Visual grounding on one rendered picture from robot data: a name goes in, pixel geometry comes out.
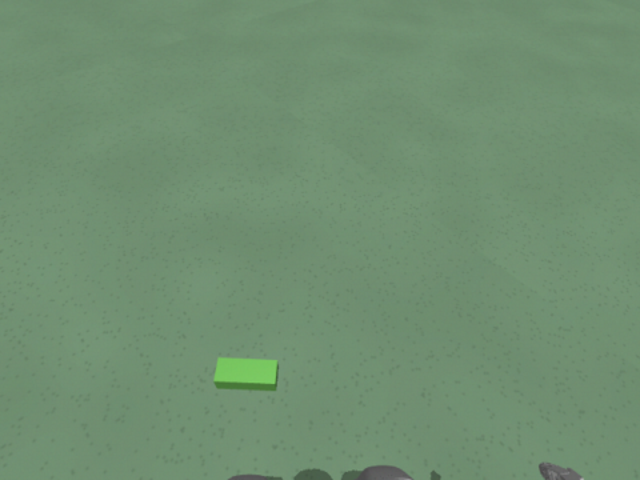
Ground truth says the carton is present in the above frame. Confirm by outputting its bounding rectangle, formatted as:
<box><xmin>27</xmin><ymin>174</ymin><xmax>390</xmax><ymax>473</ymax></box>
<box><xmin>214</xmin><ymin>357</ymin><xmax>278</xmax><ymax>391</ymax></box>

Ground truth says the right robot hand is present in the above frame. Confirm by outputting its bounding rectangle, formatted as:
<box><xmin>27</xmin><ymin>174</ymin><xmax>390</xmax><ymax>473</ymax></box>
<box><xmin>539</xmin><ymin>462</ymin><xmax>584</xmax><ymax>480</ymax></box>

